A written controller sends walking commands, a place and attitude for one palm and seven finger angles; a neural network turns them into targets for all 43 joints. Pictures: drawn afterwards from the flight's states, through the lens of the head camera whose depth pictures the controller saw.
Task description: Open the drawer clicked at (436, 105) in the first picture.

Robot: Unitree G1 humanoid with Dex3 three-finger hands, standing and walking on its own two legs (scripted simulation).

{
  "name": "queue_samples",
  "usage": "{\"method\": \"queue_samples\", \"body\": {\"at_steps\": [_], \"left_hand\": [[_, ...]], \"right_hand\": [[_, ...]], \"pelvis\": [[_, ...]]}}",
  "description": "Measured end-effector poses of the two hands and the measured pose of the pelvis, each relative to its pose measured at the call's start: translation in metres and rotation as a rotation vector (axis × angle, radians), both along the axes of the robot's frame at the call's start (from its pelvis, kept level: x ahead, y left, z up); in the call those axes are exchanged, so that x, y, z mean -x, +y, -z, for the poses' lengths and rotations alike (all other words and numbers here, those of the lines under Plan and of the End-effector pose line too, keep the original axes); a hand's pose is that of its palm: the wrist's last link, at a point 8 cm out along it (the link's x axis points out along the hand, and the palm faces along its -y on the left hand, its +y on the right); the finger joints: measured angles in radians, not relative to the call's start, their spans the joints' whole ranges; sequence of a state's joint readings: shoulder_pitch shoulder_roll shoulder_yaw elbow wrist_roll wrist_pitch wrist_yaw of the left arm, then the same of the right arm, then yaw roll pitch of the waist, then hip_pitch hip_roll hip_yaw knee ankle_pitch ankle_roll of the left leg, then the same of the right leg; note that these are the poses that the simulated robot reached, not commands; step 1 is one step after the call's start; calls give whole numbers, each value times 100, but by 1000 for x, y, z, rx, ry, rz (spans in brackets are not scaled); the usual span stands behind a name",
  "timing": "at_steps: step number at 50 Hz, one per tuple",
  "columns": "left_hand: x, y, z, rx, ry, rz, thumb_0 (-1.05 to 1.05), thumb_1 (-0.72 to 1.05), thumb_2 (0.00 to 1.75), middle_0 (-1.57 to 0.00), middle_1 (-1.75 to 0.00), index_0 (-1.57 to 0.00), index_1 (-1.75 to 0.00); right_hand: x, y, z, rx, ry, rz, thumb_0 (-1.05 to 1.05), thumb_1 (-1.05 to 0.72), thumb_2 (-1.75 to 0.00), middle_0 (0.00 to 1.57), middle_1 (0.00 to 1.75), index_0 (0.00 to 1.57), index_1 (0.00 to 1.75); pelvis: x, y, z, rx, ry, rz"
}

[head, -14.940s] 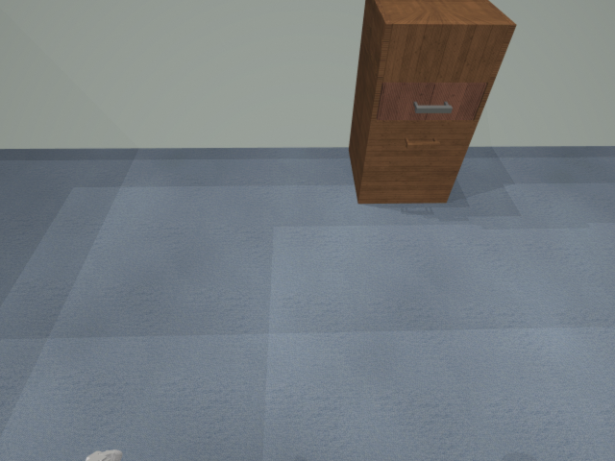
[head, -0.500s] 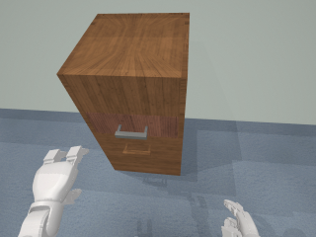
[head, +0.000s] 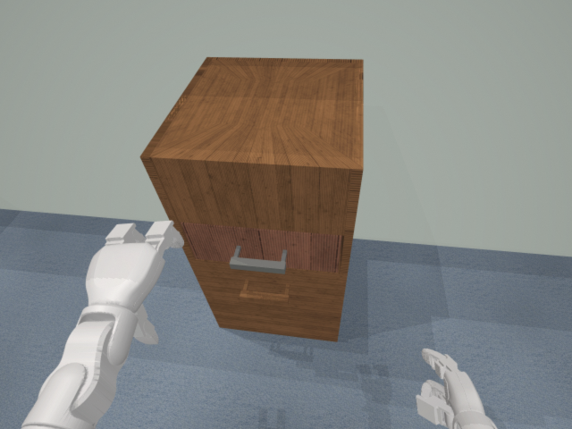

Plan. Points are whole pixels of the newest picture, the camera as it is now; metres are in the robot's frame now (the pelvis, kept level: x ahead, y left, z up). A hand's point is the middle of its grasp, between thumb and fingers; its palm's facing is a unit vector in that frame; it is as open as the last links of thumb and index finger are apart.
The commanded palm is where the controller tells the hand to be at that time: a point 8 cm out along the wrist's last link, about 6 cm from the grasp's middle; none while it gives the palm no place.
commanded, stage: raise the hand with hooked fingers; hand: left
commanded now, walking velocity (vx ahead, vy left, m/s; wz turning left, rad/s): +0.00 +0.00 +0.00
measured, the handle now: (259, 258) +0.53 +0.15 -0.23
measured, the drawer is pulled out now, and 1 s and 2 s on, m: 0.00 0.00 0.00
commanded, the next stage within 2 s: move the hooked fingers above the handle in 0.60 s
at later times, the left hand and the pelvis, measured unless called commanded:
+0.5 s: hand (151, 269) +0.29 +0.23 +0.08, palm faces +0.00 -0.09 -1.00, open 13.8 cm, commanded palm +0.28 +0.24 +0.14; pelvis +0.00 +0.00 +0.01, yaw +0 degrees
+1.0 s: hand (179, 272) +0.32 +0.21 +0.03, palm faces -0.07 -0.09 -0.99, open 13.8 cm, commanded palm +0.32 +0.22 +0.08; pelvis -0.01 -0.02 +0.00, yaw +1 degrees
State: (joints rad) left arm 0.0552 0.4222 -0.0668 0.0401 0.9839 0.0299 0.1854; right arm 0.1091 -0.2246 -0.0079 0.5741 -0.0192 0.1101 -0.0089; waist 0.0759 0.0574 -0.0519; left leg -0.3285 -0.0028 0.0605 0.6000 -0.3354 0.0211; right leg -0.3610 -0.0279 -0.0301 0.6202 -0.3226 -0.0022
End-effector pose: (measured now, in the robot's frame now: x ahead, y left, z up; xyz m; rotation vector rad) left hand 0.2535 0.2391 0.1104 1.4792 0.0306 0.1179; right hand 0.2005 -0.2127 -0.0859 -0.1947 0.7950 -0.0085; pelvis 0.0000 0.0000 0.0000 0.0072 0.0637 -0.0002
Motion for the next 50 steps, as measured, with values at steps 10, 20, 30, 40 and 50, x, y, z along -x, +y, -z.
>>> {"method": "queue_samples", "body": {"at_steps": [10, 20, 30, 40, 50], "left_hand": [[-17, 6, -24, -13, 37, 31, 0, -48, 31, -32, -119, -32, -119], [-24, 2, -25, 4, 67, 74, 0, -49, 30, -32, -119, -32, -120], [-18, -5, -22, -4, 18, 85, 0, -49, 30, -32, -120, -32, -120], [-22, -13, -15, 2, 58, 57, 0, -49, 30, -32, -120, -32, -120], [-50, -22, 27, -1, 117, 111, 0, -49, 30, -32, -120, -32, -120]], "right_hand": [[3, 17, 1, -20, 35, -48, 1, -91, -90, 20, 29, 20, 30], [36, -11, 12, 9, 135, 14, 1, -91, -90, 20, 29, 20, 30], [51, -30, 18, 29, 169, 58, 1, -91, -90, 20, 29, 20, 30], [36, -24, 13, -1, 108, 43, 1, -91, -90, 20, 29, 20, 30], [45, -32, 20, 37, 133, 57, 1, -91, -90, 20, 29, 20, 30]], "pelvis": [[2, 0, -7, 5, -25, -16], [2, -1, -9, 2, -13, -7], [6, -6, -9, -2, -5, -4], [8, -11, -8, -6, -8, -8], [11, -17, 0, -5, 50, -15]]}}
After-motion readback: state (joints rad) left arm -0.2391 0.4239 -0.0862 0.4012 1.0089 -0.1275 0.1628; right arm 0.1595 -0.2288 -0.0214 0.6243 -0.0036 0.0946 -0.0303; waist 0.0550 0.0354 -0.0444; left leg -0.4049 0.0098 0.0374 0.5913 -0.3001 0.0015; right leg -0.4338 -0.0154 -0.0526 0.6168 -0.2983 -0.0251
